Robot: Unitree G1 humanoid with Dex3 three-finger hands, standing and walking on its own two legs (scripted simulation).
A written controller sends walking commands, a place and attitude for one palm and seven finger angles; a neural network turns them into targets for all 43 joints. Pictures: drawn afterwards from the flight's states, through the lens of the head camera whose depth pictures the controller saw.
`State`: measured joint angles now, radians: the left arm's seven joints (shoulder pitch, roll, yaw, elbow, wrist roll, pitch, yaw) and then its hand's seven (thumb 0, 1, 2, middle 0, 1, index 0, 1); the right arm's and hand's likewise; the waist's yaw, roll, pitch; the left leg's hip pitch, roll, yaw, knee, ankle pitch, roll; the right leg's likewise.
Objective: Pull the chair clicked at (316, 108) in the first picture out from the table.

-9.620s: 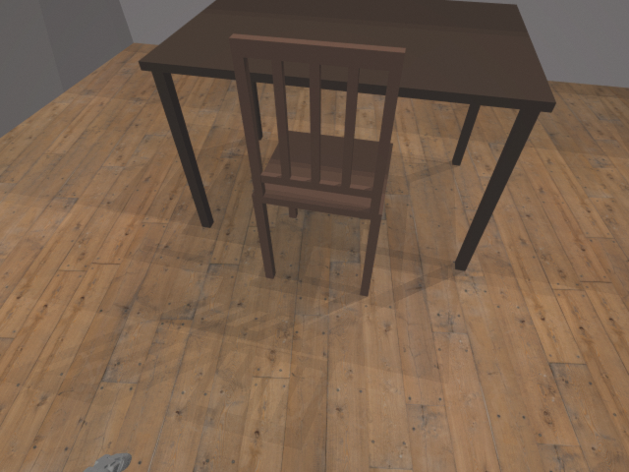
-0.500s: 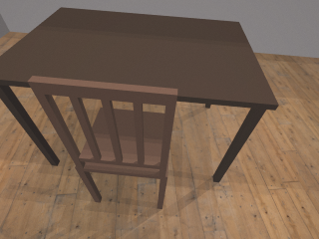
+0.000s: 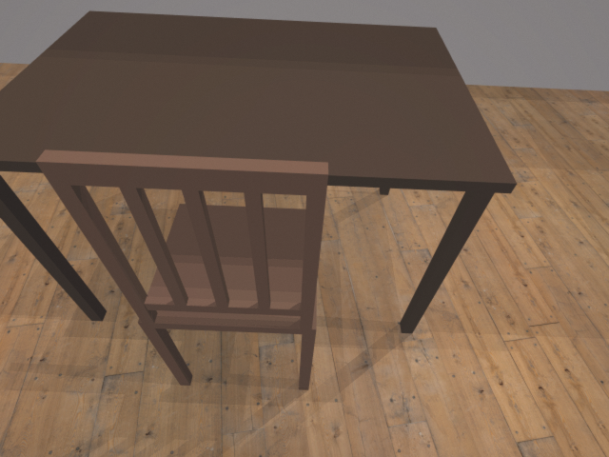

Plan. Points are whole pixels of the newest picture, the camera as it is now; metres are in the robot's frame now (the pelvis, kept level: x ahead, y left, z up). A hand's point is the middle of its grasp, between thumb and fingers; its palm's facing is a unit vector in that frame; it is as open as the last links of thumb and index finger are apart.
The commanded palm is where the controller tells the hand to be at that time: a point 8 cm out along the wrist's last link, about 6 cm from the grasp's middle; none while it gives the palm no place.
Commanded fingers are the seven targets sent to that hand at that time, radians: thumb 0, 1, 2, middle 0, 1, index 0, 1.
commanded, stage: look again from close up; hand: left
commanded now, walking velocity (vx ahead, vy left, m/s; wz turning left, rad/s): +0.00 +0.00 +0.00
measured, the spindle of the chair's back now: (210, 255) +0.45 +0.20 -0.07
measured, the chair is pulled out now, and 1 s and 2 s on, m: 0.00 0.00 0.00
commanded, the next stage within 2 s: raise the hand toward the chair's back in 0.82 s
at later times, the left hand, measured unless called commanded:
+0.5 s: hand out of the picture +0.05 +0.20 -0.18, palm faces -0.01 -0.98 -0.22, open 7.4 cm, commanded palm none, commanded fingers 0.00 0.90 0.90 -0.20 -0.30 -0.20 -0.30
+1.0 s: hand out of the picture +0.08 +0.20 -0.14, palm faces +0.14 -0.96 -0.22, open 7.5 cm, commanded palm +0.13 +0.24 -0.07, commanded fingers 0.00 0.78 0.85 -0.19 -0.28 -0.19 -0.28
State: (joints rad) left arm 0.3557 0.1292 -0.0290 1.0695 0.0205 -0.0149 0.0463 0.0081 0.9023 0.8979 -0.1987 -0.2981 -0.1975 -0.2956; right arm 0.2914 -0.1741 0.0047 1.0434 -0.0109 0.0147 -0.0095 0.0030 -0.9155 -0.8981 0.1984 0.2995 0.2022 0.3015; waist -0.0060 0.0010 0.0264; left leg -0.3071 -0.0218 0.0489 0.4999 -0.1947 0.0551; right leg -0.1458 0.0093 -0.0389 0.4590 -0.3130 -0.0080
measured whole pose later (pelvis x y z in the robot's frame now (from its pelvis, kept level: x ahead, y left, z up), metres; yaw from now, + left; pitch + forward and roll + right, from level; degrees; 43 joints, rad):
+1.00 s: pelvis +0.02 +0.01 +0.00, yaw +0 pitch +1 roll +1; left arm 0.45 0.19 0.00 0.56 -0.06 0.05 0.08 0.02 0.90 0.89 -0.20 -0.30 -0.20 -0.29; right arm 0.29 -0.19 0.02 0.95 0.03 -0.12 -0.05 0.01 -0.91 -0.90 0.20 0.30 0.20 0.30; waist 0.02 -0.03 0.03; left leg -0.26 -0.07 0.08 0.45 -0.21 0.07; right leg -0.17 -0.04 -0.01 0.56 -0.36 0.00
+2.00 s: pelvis +0.01 +0.00 -0.09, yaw +1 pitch +18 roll -3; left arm 0.40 0.24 0.16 0.07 -0.30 -0.46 -0.32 0.00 -0.16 0.45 -0.09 -0.13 -0.09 -0.13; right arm 0.20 -0.26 -0.03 0.58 0.04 -0.20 -0.06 0.01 -0.91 -0.90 0.20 0.30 0.20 0.30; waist -0.01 0.04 -0.14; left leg -0.99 -0.02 0.01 1.18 -0.50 0.07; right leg -0.90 0.04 -0.11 1.14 -0.55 -0.05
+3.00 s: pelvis +0.01 +0.02 -0.08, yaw +1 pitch +16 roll -4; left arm 0.31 0.29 0.18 0.08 -0.29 -0.37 -0.27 -0.01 -0.50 0.30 -0.06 -0.08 -0.06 -0.08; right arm 0.23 -0.26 0.02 0.53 0.04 -0.16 -0.04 0.01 -0.90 -0.90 0.20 0.30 0.21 0.30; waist -0.02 0.05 -0.15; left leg -0.91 -0.03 0.01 1.10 -0.46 0.08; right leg -0.80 0.04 -0.10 1.04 -0.51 -0.03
